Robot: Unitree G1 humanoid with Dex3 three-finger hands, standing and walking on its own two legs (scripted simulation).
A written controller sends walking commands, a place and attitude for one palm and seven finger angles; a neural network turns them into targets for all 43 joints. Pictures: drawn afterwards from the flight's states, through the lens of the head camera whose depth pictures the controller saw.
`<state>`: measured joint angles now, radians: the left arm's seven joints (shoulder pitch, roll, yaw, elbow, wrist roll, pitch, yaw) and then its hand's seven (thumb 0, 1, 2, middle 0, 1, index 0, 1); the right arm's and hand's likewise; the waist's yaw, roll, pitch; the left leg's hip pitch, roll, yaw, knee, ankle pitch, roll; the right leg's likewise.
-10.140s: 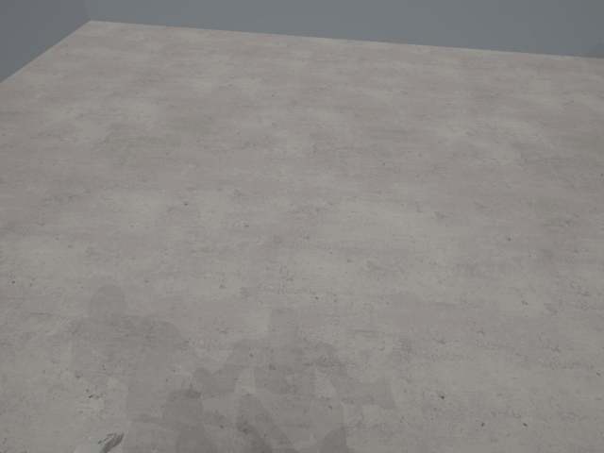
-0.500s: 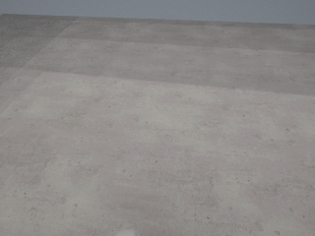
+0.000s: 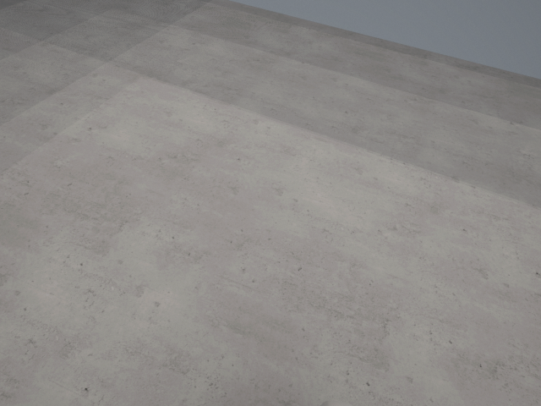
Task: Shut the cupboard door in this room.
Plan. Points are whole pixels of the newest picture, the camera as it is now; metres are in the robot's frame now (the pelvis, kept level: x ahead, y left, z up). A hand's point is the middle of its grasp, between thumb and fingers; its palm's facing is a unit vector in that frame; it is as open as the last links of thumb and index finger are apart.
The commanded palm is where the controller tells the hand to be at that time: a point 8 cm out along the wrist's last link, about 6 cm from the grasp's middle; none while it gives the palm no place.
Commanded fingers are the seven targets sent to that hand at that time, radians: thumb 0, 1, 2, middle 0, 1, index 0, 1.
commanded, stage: turn or walk to find it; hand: left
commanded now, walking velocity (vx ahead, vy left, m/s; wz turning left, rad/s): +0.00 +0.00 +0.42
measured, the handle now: out of the picture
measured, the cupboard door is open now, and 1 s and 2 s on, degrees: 75 75 75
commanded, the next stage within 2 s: none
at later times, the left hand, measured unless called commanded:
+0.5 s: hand out of the picture -0.01 +0.15 -0.16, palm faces +0.24 -0.94 -0.25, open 7.4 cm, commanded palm none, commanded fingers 0.00 0.90 0.90 -0.20 -0.30 -0.20 -0.30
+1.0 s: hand out of the picture -0.11 +0.22 -0.17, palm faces +0.44 -0.87 -0.23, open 7.4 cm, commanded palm none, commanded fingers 0.00 0.90 0.90 -0.20 -0.30 -0.20 -0.30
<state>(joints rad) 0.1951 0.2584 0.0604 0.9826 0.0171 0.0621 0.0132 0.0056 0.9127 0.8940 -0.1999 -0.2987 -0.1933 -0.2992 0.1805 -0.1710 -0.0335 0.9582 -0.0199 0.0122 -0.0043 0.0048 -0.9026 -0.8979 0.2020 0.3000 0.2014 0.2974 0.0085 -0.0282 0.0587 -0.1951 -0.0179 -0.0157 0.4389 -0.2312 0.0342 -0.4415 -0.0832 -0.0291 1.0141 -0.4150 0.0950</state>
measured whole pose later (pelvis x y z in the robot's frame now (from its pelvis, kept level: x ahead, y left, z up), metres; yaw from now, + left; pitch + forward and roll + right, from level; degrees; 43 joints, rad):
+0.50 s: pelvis -0.04 -0.05 +0.00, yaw +14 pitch -1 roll +2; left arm 0.21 0.16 0.03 0.94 0.03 0.02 0.02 0.00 0.91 0.89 -0.21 -0.30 -0.20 -0.30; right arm 0.27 -0.25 -0.09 1.02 -0.03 0.09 0.02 0.01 -0.91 -0.90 0.20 0.30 0.20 0.30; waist -0.02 0.03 0.07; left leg -0.42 0.04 -0.04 1.09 -0.37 -0.07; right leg -0.22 -0.09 -0.20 0.48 -0.24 -0.03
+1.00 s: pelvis -0.08 +0.00 +0.00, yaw +24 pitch -1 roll -1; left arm 0.18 0.26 0.06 0.98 0.02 0.06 0.02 0.01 0.91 0.89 -0.20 -0.30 -0.19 -0.30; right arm 0.18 -0.17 -0.03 0.96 -0.02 0.01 0.00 0.00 -0.90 -0.90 0.20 0.30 0.20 0.30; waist 0.00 -0.03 0.06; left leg -0.19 -0.03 -0.01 0.43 -0.23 0.06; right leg -0.45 -0.09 -0.02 1.03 -0.40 0.10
